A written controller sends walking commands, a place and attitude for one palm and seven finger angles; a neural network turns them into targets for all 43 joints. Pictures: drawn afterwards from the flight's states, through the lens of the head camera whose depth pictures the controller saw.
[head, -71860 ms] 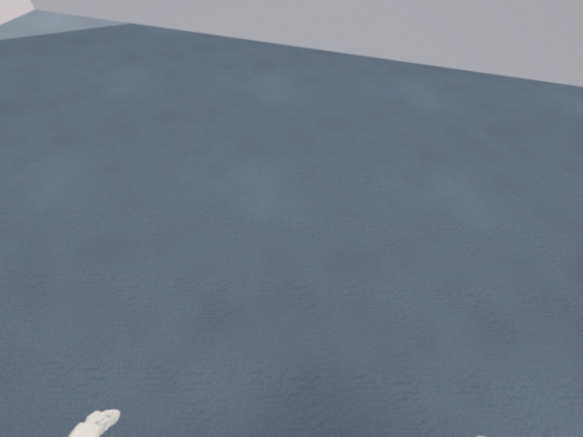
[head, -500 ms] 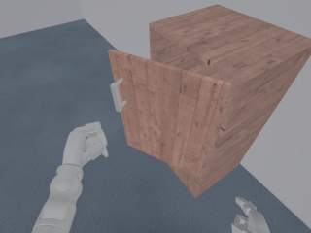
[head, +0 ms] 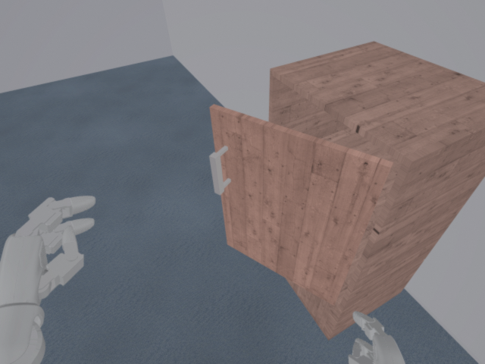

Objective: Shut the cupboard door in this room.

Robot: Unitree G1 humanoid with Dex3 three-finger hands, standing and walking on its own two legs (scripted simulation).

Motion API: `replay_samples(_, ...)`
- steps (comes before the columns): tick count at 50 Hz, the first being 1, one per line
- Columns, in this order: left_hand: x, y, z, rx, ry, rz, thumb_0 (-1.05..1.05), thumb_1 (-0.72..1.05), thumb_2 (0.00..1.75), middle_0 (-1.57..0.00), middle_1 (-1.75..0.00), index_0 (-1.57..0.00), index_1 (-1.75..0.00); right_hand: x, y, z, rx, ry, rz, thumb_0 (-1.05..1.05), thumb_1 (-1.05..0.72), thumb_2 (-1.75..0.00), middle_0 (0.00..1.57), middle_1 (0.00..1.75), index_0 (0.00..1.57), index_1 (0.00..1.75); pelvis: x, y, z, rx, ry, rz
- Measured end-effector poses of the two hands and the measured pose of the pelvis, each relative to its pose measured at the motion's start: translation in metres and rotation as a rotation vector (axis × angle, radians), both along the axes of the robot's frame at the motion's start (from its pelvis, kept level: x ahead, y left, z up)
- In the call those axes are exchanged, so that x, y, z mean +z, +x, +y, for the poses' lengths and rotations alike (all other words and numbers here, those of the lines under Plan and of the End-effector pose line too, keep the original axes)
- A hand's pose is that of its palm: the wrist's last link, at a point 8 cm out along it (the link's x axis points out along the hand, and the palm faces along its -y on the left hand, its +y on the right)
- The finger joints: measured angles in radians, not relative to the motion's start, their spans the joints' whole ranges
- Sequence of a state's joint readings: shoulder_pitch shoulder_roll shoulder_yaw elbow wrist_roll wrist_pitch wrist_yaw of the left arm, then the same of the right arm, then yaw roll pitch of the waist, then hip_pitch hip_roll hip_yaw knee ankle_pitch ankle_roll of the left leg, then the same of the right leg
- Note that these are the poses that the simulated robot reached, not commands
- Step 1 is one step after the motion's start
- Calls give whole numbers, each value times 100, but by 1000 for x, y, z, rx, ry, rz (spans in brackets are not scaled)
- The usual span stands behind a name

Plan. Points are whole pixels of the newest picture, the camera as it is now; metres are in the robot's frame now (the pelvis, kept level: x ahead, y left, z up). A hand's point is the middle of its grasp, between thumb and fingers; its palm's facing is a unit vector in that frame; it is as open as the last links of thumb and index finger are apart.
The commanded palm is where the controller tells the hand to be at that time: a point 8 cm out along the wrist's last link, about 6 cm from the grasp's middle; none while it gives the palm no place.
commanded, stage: draw the hand back to the body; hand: left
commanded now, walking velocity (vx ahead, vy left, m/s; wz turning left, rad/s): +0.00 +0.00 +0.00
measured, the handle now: (221, 170) +0.61 +0.13 -0.05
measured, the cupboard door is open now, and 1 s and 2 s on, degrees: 28 28 28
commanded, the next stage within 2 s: step back with the hand held close in 0.46 s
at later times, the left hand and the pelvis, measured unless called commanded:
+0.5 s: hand (61, 268) +0.18 +0.24 +0.17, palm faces +0.42 -0.82 -0.40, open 7.4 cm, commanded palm +0.13 +0.29 +0.17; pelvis -0.01 -0.01 +0.00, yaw +0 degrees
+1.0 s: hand (64, 263) +0.19 +0.25 +0.16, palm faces +0.35 -0.78 -0.53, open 7.4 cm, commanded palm +0.12 +0.29 +0.17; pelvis -0.02 -0.01 -0.01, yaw -1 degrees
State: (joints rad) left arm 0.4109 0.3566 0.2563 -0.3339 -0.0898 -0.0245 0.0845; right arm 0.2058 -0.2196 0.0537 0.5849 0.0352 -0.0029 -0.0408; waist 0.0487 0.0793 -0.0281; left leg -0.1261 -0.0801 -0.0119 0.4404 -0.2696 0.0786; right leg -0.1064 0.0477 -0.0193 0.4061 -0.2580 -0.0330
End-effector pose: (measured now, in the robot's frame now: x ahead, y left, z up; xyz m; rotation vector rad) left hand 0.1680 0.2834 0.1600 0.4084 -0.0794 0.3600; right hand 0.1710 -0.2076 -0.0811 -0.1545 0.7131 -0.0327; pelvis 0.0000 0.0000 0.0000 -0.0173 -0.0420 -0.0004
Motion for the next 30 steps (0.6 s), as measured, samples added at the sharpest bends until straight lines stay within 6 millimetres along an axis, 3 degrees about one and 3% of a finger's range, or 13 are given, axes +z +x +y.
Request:
replay_samples(6, 28, -27, 15, 59, 96, -61, 1, 89, 89, -38, -49, -39, -50, -2, -7, -9, -14, -9, -5, 1, -91, -90, 20, 30, 20, 30, 0, -3, 1, 0, -1, -7)
replay_samples(10, 29, -37, 18, 88, 99, -73, 1, 89, 89, -30, -40, -30, -40, -2, -10, -13, -17, -12, -13, 1, -91, -90, 20, 30, 20, 30, 0, -8, 1, 4, 1, -14)
replay_samples(17, 8, -35, 6, 76, 24, -40, 1, 89, 89, -23, -32, -23, -33, 0, -16, -18, -20, -27, -22, 1, -91, -90, 20, 30, 20, 30, 0, -15, -5, 5, 7, -18)
replay_samples(26, 25, -30, -5, 35, 73, -94, 1, 89, 89, -21, -30, -21, -31, 3, -15, -26, -35, -18, -57, 1, -91, -90, 20, 30, 20, 30, 0, -12, -14, -5, 8, -25)
replay_samples(30, 22, -28, -4, 49, 71, -72, 1, 89, 89, -21, -30, -21, -30, 1, -15, -29, -39, -11, -45, 1, -91, -90, 20, 30, 20, 30, 1, -12, -17, -7, 10, -20)
